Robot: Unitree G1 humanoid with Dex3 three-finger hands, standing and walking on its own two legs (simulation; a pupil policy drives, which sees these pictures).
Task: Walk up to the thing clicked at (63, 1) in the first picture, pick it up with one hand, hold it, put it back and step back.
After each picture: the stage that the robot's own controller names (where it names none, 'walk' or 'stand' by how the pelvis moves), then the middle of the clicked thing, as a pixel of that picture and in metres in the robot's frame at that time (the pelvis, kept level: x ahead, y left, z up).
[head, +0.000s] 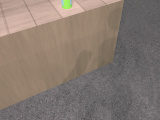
stand; out of the picture +1.06 +0.15 +0.05
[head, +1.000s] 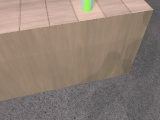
rise first; out of the picture +0.96 +0.08 +0.05
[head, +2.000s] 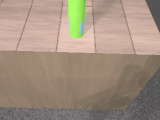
walk; (76, 10) +0.63 +0.10 +0.08
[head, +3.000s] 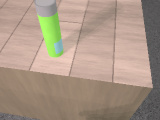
stand; (51, 30) +0.53 +0.18 +0.08
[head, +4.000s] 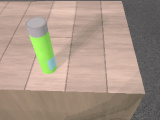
stand; (43, 48) +0.50 +0.20 +0.05
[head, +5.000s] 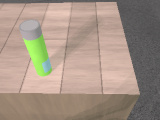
stand; (38, 51) +0.49 +0.21 +0.04
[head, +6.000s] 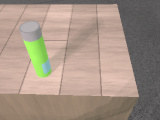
stand; (37, 52) +0.49 +0.22 +0.04
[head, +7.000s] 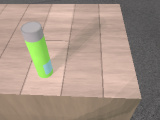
stand; (39, 53) +0.48 +0.21 +0.04
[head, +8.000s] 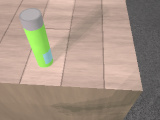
rise first; (39, 41) +0.50 +0.21 +0.05
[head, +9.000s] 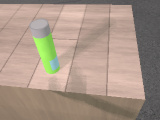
rise first; (46, 49) +0.50 +0.22 +0.05
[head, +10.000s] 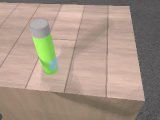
go down; (45, 49) +0.50 +0.20 +0.05
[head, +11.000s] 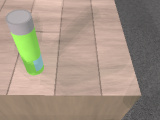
go down; (28, 47) +0.47 +0.20 +0.07
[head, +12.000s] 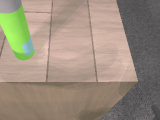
close in; (15, 28) +0.49 +0.20 +0.10
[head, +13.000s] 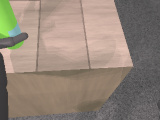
close; (0, 14) +0.52 +0.21 +0.12
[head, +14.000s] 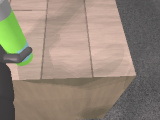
lift; (9, 35) +0.46 +0.20 +0.12
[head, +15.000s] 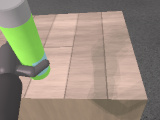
lift; (27, 44) +0.33 +0.16 +0.26
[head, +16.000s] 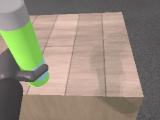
hold; (26, 49) +0.32 +0.18 +0.24
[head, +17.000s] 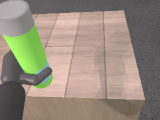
hold; (29, 52) +0.31 +0.16 +0.23
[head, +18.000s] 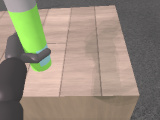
crouch; (31, 34) +0.41 +0.16 +0.22
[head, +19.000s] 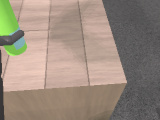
lower; (2, 17) +0.50 +0.21 +0.19
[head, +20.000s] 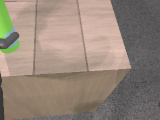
lower; out of the picture +0.51 +0.22 +0.13
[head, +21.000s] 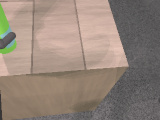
lower; out of the picture +0.51 +0.22 +0.12
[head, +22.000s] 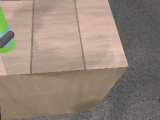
lower; out of the picture +0.51 +0.22 +0.13
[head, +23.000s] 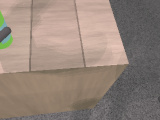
lower; out of the picture +0.52 +0.22 +0.13
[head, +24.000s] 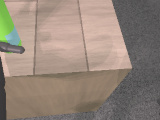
withdraw; out of the picture +0.50 +0.21 +0.12
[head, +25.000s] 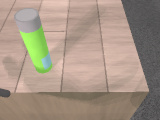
sink last; (36, 45) +0.47 +0.19 +0.09
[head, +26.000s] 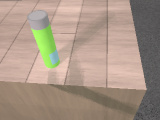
stand; (45, 42) +0.52 +0.21 +0.08
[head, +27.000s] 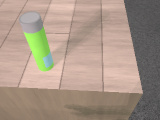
stand; (39, 45) +0.49 +0.21 +0.07
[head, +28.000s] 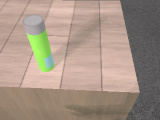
stand; (40, 46) +0.51 +0.21 +0.05
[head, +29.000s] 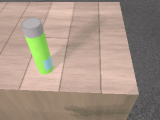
stand; (39, 49) +0.50 +0.21 +0.05
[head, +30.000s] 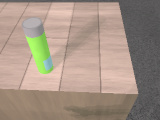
stand; (39, 48) +0.50 +0.21 +0.05
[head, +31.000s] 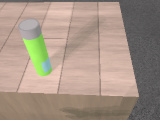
stand; (37, 50) +0.49 +0.22 +0.05
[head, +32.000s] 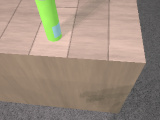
walk; (48, 14) +0.61 +0.18 +0.07
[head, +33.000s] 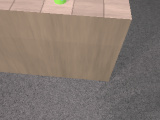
walk; out of the picture +0.90 +0.15 +0.06
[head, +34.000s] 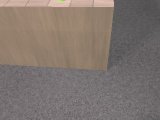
stand; out of the picture +1.19 +0.28 +0.06
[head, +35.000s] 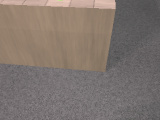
stand; out of the picture +1.16 +0.20 +0.05
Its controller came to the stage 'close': yes
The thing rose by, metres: 0.19
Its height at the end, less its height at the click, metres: +0.00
